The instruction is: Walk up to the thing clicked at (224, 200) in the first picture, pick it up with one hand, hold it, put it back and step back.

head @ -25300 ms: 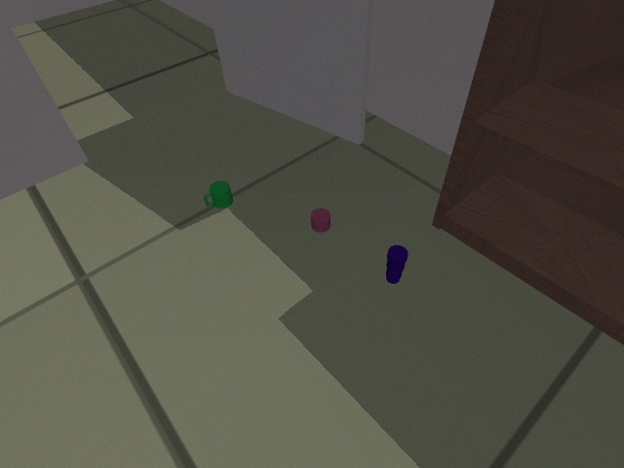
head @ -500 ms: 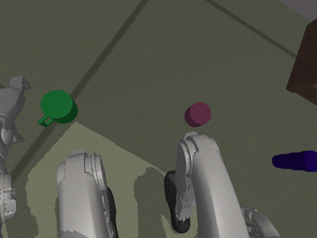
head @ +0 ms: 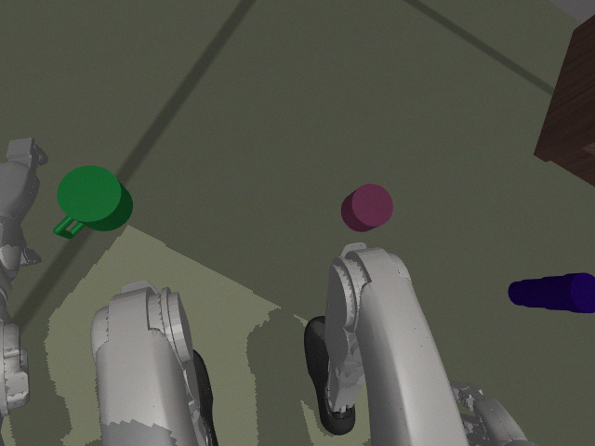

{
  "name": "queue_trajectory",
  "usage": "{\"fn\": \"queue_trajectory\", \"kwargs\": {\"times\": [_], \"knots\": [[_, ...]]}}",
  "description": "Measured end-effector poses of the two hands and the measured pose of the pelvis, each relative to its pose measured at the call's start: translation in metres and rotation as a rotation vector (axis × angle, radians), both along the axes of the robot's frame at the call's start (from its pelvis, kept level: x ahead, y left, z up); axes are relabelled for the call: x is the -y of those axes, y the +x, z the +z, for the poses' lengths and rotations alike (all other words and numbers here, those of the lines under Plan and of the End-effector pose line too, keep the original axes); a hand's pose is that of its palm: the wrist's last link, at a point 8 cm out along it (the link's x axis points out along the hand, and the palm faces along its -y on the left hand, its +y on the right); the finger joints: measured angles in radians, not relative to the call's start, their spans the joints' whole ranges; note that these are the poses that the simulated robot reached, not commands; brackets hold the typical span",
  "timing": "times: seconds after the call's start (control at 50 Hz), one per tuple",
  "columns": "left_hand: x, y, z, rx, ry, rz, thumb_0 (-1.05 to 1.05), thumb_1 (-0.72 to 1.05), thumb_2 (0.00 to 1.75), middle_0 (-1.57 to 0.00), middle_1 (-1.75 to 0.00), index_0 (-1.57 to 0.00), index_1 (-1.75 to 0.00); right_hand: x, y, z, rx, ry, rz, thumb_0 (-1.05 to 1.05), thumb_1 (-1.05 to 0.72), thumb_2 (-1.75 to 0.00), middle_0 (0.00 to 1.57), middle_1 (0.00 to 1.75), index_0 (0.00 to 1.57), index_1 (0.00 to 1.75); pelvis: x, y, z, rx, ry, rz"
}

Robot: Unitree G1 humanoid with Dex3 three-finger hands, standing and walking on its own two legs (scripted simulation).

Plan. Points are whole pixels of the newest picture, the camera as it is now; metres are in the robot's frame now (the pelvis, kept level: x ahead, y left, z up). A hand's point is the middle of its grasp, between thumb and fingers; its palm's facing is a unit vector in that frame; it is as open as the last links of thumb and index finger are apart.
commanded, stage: rise first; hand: left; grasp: from above
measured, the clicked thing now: (90, 207) +0.47 +0.27 -0.30
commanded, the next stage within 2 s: approach in 0.02 s
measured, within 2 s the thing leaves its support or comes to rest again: neither
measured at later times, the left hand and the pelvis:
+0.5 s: hand (92, 169) +0.49 +0.23 -0.18, palm faces -0.36 -0.04 -0.93, open 14.1 cm; pelvis +0.00 +0.00 -0.01, yaw -1 degrees
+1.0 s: hand (58, 229) +0.41 +0.28 -0.21, palm faces -0.46 -0.08 -0.89, open 14.0 cm; pelvis -0.01 +0.00 -0.02, yaw +0 degrees
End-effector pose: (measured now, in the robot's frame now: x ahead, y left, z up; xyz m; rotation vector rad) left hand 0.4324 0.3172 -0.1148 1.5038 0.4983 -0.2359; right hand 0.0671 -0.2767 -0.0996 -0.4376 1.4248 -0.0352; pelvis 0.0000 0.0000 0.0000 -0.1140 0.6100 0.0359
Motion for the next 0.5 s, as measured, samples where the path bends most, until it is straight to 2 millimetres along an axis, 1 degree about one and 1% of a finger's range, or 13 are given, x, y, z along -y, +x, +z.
{"fn": "queue_trajectory", "kwargs": {"times": [0.18,0.26,0.3,0.36,0.44,0.5], "knots": [[0.001,0.002,-0.006,-0.001,-0.010,-0.004,0.00,-0.56,1.02,-0.08,-1.03,-0.08,-1.03,-0.001,-0.003,-0.002,-0.006,-0.003,0.002,0.00,-0.91,-0.90,0.20,0.29,0.21,0.30,-0.001,-0.001,-0.005,0.008,-0.006,-0.002],[0.008,0.005,-0.011,-0.010,-0.003,-0.037,0.00,-0.55,1.02,-0.08,-1.04,-0.08,-1.03,-0.001,-0.006,-0.003,-0.011,-0.007,0.000,0.00,-0.91,-0.90,0.20,0.29,0.21,0.30,-0.001,-0.001,-0.007,0.008,-0.005,-0.001],[0.016,0.009,-0.012,-0.007,-0.002,-0.060,0.00,-0.56,1.02,-0.08,-1.04,-0.08,-1.04,-0.002,-0.008,-0.003,-0.011,-0.008,0.000,0.00,-0.91,-0.90,0.20,0.29,0.21,0.30,-0.001,-0.001,-0.008,0.009,-0.004,0.000],[0.035,0.020,-0.014,0.011,-0.011,-0.099,0.00,-0.55,1.01,-0.08,-1.05,-0.08,-1.04,-0.002,-0.011,-0.002,-0.010,-0.012,-0.001,0.00,-0.91,-0.90,0.20,0.29,0.21,0.30,-0.001,-0.002,-0.009,0.010,-0.004,-0.001],[0.067,0.043,-0.013,0.061,-0.030,-0.138,0.00,-0.55,1.01,-0.08,-1.05,-0.08,-1.05,-0.002,-0.019,0.002,-0.002,-0.025,-0.016,0.00,-0.91,-0.90,0.20,0.29,0.21,0.30,-0.001,-0.002,-0.010,0.007,-0.007,-0.006],[0.085,0.060,-0.007,0.106,-0.027,-0.133,0.00,-0.55,1.01,-0.08,-1.05,-0.08,-1.05,-0.001,-0.028,0.005,0.003,-0.029,-0.041,0.00,-0.91,-0.90,0.20,0.29,0.21,0.30,-0.001,-0.002,-0.011,0.002,-0.007,-0.009]]}}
